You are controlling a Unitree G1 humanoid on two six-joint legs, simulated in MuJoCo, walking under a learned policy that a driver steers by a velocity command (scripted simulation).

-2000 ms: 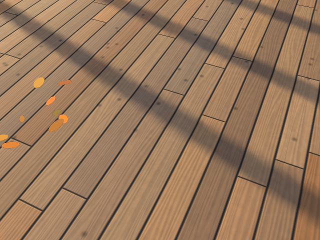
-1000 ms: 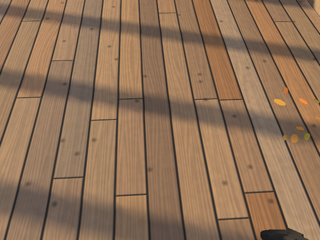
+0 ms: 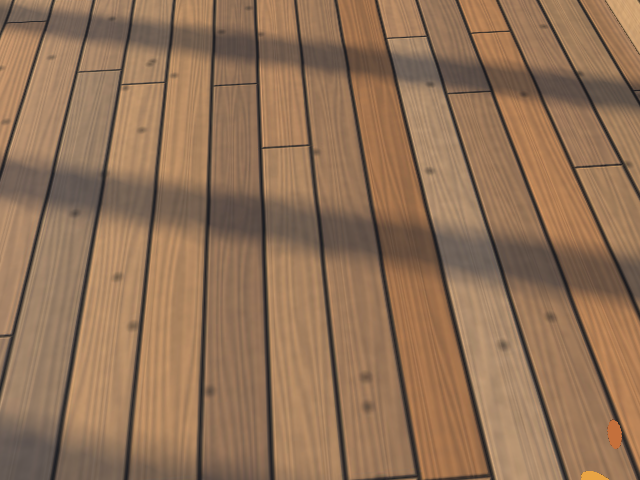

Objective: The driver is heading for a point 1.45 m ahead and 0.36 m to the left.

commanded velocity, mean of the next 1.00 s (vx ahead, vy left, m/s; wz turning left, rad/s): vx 0.06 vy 0.00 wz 0.61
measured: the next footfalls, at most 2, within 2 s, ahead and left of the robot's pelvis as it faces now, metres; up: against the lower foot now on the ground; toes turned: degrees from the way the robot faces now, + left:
left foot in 0.04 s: +0.24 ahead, +0.05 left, +0.00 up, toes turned +5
right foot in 0.50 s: +0.34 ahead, -0.12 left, +0.00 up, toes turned +39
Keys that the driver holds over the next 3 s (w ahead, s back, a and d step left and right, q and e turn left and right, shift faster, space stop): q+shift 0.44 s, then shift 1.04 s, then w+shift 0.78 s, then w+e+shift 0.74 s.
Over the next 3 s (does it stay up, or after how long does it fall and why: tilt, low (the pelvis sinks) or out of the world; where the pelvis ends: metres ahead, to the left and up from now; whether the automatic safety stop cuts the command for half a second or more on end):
stays up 1.16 0.48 0.01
